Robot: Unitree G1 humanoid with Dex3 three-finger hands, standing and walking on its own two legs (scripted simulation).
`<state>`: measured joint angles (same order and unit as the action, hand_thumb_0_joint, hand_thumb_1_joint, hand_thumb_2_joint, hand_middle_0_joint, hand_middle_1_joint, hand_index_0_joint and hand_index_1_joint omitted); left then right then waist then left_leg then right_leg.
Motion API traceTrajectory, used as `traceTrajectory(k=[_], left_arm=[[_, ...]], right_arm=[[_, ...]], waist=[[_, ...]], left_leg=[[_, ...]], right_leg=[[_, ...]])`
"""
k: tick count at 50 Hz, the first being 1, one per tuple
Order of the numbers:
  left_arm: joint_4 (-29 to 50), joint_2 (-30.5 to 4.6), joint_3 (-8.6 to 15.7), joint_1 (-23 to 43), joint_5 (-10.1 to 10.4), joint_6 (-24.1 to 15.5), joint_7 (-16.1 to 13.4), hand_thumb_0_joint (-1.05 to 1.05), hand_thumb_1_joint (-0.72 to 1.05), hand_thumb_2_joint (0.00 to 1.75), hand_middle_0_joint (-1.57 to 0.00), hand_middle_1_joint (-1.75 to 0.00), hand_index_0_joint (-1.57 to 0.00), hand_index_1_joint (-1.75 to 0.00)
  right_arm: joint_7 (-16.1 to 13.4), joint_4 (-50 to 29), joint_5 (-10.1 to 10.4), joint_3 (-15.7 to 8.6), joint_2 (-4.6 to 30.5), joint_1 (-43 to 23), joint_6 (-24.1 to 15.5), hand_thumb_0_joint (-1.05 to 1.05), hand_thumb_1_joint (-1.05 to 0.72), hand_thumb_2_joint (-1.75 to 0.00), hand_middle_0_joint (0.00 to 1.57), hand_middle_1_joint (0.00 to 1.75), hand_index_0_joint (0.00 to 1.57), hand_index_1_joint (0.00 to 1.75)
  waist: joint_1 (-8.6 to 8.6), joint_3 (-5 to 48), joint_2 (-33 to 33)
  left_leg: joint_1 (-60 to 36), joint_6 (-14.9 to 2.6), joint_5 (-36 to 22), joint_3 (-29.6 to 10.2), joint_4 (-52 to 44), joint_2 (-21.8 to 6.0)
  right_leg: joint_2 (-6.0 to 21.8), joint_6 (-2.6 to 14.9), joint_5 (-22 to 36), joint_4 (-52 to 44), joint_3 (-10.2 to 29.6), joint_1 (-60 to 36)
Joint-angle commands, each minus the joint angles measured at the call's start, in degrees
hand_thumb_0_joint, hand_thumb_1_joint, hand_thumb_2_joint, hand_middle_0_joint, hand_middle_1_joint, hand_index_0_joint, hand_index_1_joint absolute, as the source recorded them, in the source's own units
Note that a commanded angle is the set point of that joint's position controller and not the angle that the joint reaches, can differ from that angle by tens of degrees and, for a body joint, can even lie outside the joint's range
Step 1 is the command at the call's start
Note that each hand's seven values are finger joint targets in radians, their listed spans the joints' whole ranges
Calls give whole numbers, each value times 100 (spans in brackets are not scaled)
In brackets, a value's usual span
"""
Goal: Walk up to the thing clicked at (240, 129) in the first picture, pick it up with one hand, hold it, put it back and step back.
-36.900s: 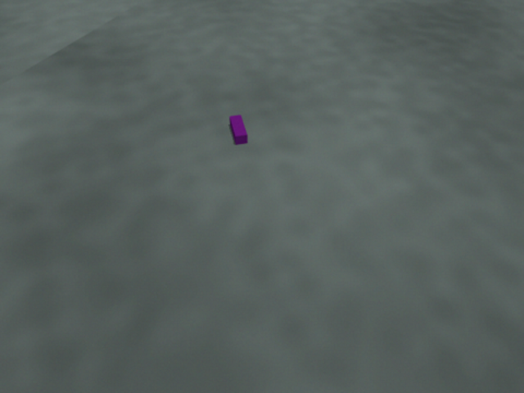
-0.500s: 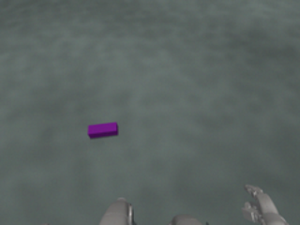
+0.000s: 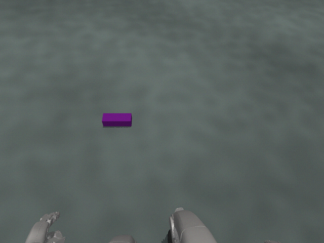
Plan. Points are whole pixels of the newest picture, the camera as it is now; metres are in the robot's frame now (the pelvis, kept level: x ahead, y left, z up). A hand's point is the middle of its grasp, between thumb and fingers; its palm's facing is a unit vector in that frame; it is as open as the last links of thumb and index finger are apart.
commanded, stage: step back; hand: left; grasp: from above
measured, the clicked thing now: (117, 119) +0.95 +0.24 -0.72
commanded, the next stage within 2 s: stand in 1.42 s
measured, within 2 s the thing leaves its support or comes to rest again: neither
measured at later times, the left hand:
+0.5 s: hand out of the picture -0.08 +0.26 -0.13, palm faces -0.05 -0.90 -0.43, open 7.4 cm
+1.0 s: hand out of the picture -0.05 +0.23 -0.13, palm faces -0.01 -0.92 -0.38, open 7.4 cm
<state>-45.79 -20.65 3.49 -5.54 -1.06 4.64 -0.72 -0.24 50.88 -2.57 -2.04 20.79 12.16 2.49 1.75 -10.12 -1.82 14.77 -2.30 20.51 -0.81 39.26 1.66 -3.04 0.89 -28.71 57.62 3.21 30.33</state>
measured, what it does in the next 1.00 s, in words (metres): walks backwards: right foot, then left foot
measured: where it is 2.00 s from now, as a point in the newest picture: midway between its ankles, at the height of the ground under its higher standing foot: outside the picture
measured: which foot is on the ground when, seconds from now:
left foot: down 0.00-0.30, up 0.32-0.54, down 0.56-0.88, up 0.90-1.00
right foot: up 0.00-0.24, down 0.26-0.58, up 0.60-0.82, down 0.84-1.00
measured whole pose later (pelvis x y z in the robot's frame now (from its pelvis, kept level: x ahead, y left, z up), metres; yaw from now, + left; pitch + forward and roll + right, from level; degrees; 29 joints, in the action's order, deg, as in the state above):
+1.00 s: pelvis -0.13 -0.04 +0.01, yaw -2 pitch -3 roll +0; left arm -55.3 -20.0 3.6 -11.8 -2.0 -2.4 1.0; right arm 0.0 56.4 -1.2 -3.2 23.1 14.8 0.4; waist -1.0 -3.6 1.7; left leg 21.2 -0.7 27.5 -4.5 53.0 1.3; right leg 0.7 2.1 -16.7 33.5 -3.4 14.4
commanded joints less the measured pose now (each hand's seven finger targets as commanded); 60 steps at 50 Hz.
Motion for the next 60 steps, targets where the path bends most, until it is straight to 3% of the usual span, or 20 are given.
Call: traceTrajectory(k=[1, 7, 12, 14, 16, 19, 23, 27, 29, 30, 31, 34, 38, 42, 44, 45, 49, 55, 58, 60], left_arm=[[246, -1240, 485, -403, 67, -102, -75, 0, 90, 90, -20, -30, -20, -30], [137, -1083, 325, -555, -19, -316, -35, 0, 90, 90, -20, -30, -20, -30], [-511, -1080, 301, -1322, -69, -565, -42, 0, 90, 90, -20, -30, -20, -30], [-543, -1739, 494, -1372, -194, -606, -55, 0, 90, 90, -20, -30, -20, -30], [-167, -2358, 574, -327, -200, -575, -84, 0, 90, 90, -20, -30, -20, -30], [-177, -1522, 391, -37, -149, -661, -107, 0, 90, 90, -20, -30, -20, -30], [-315, -1643, 446, -758, -209, -675, -50, 0, 90, 90, -20, -30, -20, -30], [-257, -1594, 385, -568, -137, -535, 36, 0, 90, 90, -20, -30, -20, -30], [-219, -841, 195, -821, -60, -517, 51, 0, 90, 90, -20, -30, -20, -30], [-210, -1150, 270, -413, -33, -518, 19, 0, 90, 90, -20, -30, -20, -30], [-214, -1532, 355, -33, -86, -561, 10, 0, 90, 90, -20, -30, -20, -30], [-368, -1367, 340, -386, -18, -613, 125, 0, 90, 90, -20, -30, -20, -30], [-456, -1249, 378, -432, -32, -666, 188, 0, 90, 90, -20, -30, -20, -30], [-832, -1212, 422, -1155, -96, -759, 64, 0, 90, 90, -20, -30, -20, -30], [-688, -1967, 583, -1180, -187, -810, -5, 0, 90, 90, -20, -30, -20, -30], [-504, -2147, 600, -587, -187, -798, 5, 0, 90, 90, -20, -30, -20, -30], [-474, -1518, 404, -283, -56, -891, 8, 0, 90, 90, -20, -30, -20, -30], [-514, -1535, 309, -150, -14, -821, -1, 0, 90, 90, -20, -30, -20, -30], [-473, -1392, 208, -144, 63, -697, -17, 0, 90, 90, -20, -30, -20, -30], [-433, -1073, 112, -279, 145, -635, -24, 0, 90, 90, -20, -30, -20, -30]], right_arm=[[-168, -756, -77, -367, 1451, -985, -197, 0, -90, -90, 20, 30, 20, 30], [-109, -658, 34, -433, 1377, -397, -129, 0, -90, -90, 20, 30, 20, 30], [-33, -559, 76, -493, 1639, -426, 49, 0, -90, -90, 20, 30, 20, 30], [-4, -744, 150, -302, 1045, -556, 28, 0, -90, -90, 20, 30, 20, 30], [-86, -698, 129, -495, 1397, -945, 32, 0, -90, -90, 20, 30, 20, 30], [-18, -339, 232, -381, 1166, -532, -69, 0, -90, -90, 20, 30, 20, 30], [18, -378, 128, -308, 1089, -729, -223, 0, -90, -90, 20, 30, 20, 30], [40, -25, 87, -404, 1036, -92, -416, 0, -90, -90, 20, 30, 20, 30], [-17, 101, -31, -585, 1530, 264, -532, 0, -90, -90, 20, 30, 20, 30], [0, 26, -4, -669, 2104, 218, -532, 0, -90, -90, 20, 30, 20, 30], [21, 58, 62, -714, 2189, 120, -524, 0, -90, -90, 20, 30, 20, 30], [26, -51, 6, -509, 1540, -202, -564, 0, -90, -90, 20, 30, 20, 30], [75, -21, 20, -546, 1616, -54, -526, 0, -90, -90, 20, 30, 20, 30], [71, -124, 131, -352, 1094, -246, -354, 0, -90, -90, 20, 30, 20, 30], [-16, -268, 138, -211, 719, -232, -342, 0, -90, -90, 20, 30, 20, 30], [-70, -143, 92, -359, 1205, -127, -324, 0, -90, -90, 20, 30, 20, 30], [-16, 238, 148, -329, 1131, 371, -405, 0, -90, -90, 20, 30, 20, 30], [-5, 291, 124, -284, 953, 243, -402, 0, -90, -90, 20, 30, 20, 30], [-66, 423, 120, -345, 1036, 290, -440, 0, -90, -90, 20, 30, 20, 30], [-114, 304, 80, -411, 1484, 25, -484, 0, -90, -90, 20, 30, 20, 30]], waist=[[-524, 543, 650], [-122, 1031, 1304], [-241, 1704, 1211], [-324, 1244, -568], [-462, 421, -1126], [-92, 445, -375], [-542, 663, -942], [-282, 895, -832], [-245, 1283, 951], [-81, 944, 1092], [31, 514, 948], [-244, 220, 856], [-112, 428, 1196], [-611, 936, 575], [-726, 907, -883], [-547, 523, -494], [-241, 569, -219], [-234, 955, -840], [-103, 1200, -419], [-231, 1582, 637]], left_leg=[[1000, -953, -1925, -1191, -1930, -1515], [-1024, -1202, -1620, -991, -1464, -1554], [-732, -764, -1184, -567, -631, -1269], [1509, -87, 416, -161, 547, -378], [679, 295, 1038, -1014, 1887, -288], [1040, 242, 302, -792, 1910, 225], [1246, 308, 725, -219, 549, 24], [-363, 240, 47, 229, -1916, 137], [-1665, -244, 329, -2308, -2463, -1320], [-1102, -976, 1655, -3491, -2614, -2085], [-237, -1328, 2029, -3568, -2769, -2285], [-217, -834, 1122, -2044, -2537, -1439], [183, -817, 763, -1618, -2296, -1323], [1205, -291, 553, -697, -675, -710], [2337, 112, 1320, -414, 1410, 301], [1912, 146, 1260, -753, 1851, -171], [1222, 168, 486, -714, 1403, -296], [299, 239, 4, 221, -192, -236], [-478, 93, -1722, 138, -1177, -193], [-751, -483, -2833, -1379, -1445, -1448]], right_leg=[[-402, -14, 159, 1975, 756, -398], [132, -309, -67, -447, 196, -274], [75, -17, 1050, -3915, -550, -2027], [1314, 473, 721, -3815, 1872, -2504], [2774, 1541, -645, -4465, 3245, 280], [1530, 907, 1848, -3514, 950, -990], [1385, 803, 1042, -3447, 930, -2018], [1372, 700, 787, -2816, 687, -1649], [560, 186, 413, -857, -45, -191], [407, 66, -295, -544, -276, 418], [652, 106, -411, -328, 93, 84], [675, 109, 169, -731, 18, -69], [429, 20, 342, -1730, -424, -1047], [217, 75, 1233, -3198, -512, -3050], [2360, 874, -1057, -4652, 2791, -2889], [2930, 1396, -1629, -4772, 3252, -1864], [1817, 938, 1177, -3996, 1122, -1748], [1721, 834, 3856, -3159, 250, -1800], [1363, 411, 3961, -2249, -34, -1629], [678, 21, 2353, -1481, -342, -1273]])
